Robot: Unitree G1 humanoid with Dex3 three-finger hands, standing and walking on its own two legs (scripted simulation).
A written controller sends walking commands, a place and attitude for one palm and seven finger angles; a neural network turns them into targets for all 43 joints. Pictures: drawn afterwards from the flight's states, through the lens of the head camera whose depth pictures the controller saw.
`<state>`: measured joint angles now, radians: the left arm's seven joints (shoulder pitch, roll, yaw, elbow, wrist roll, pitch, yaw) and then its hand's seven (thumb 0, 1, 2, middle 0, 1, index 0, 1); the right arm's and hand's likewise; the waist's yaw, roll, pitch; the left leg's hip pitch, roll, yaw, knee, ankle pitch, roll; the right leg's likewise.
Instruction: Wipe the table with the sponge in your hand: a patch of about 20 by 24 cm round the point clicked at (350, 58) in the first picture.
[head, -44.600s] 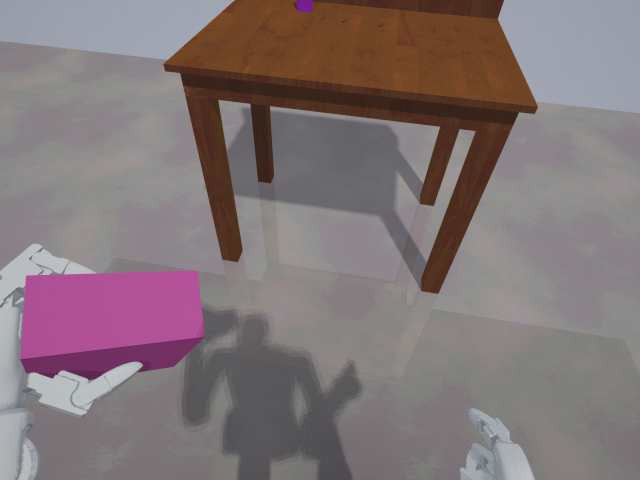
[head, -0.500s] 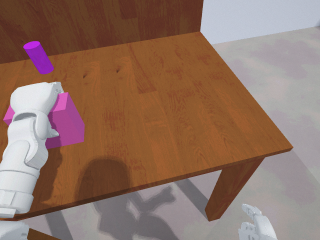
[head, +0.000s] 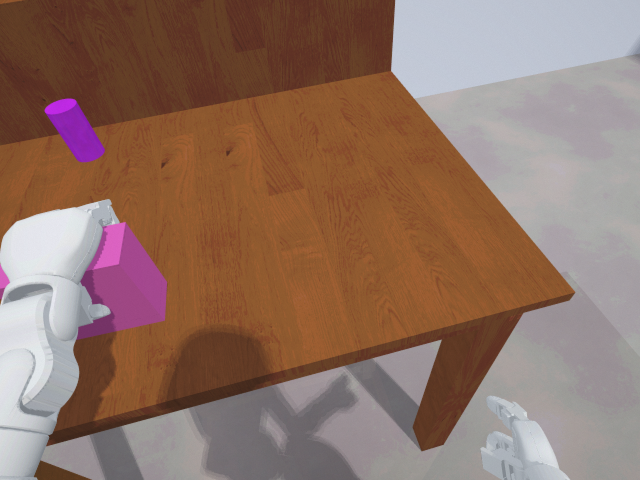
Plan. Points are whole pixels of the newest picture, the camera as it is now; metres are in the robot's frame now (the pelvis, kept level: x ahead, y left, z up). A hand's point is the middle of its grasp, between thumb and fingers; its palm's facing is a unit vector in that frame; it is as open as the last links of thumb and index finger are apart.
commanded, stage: wipe back along the first lane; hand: left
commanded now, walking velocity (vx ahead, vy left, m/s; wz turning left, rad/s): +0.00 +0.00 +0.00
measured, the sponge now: (101, 295) +0.28 +0.33 +0.08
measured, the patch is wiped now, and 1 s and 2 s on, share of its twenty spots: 0.95 0.95 0.95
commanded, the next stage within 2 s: lift the sponge slowly off the table in 0.60 s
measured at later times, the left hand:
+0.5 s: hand (72, 304) +0.24 +0.31 +0.14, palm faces +0.11 -0.01 -0.99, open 10.4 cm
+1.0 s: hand (64, 327) +0.21 +0.30 +0.14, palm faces +0.11 -0.03 -0.99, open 10.4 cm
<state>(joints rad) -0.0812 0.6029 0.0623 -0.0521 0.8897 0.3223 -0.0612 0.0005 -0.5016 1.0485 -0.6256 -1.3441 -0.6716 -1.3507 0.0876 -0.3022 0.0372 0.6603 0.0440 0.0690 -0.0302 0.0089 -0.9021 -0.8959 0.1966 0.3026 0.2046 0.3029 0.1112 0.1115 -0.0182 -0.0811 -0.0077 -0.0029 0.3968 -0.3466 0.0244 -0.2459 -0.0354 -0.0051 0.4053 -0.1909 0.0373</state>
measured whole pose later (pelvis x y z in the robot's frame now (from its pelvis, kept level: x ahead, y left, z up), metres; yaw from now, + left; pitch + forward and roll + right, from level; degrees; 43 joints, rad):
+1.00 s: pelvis -0.02 -0.01 +0.00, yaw -1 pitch -2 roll -1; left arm 0.16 0.60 0.05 -0.34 0.86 0.43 -0.05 -0.01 -0.51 1.05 -0.63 -1.34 -0.68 -1.34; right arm 0.04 -0.27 0.06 0.65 0.03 0.07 -0.05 0.01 -0.90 -0.90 0.20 0.30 0.21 0.30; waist 0.14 0.11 0.01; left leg -0.03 0.00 0.01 0.41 -0.34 0.02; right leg -0.21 -0.03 0.01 0.43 -0.19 0.03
